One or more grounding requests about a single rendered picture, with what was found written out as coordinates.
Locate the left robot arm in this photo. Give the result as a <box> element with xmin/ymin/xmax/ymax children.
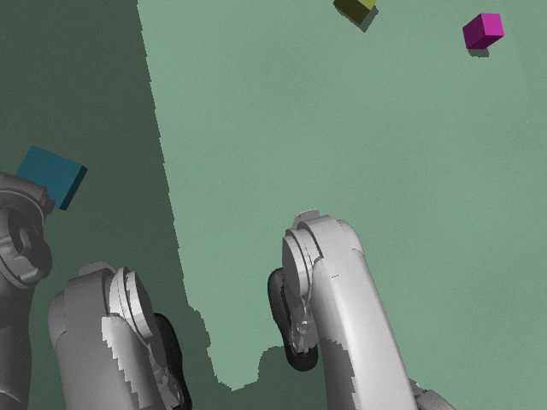
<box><xmin>0</xmin><ymin>172</ymin><xmax>52</xmax><ymax>410</ymax></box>

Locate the right robot hand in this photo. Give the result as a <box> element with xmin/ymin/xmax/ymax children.
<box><xmin>409</xmin><ymin>378</ymin><xmax>455</xmax><ymax>410</ymax></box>

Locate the left robot foot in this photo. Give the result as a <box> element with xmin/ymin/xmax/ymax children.
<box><xmin>154</xmin><ymin>313</ymin><xmax>192</xmax><ymax>410</ymax></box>

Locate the right robot foot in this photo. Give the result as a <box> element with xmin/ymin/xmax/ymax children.
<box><xmin>268</xmin><ymin>267</ymin><xmax>318</xmax><ymax>372</ymax></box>

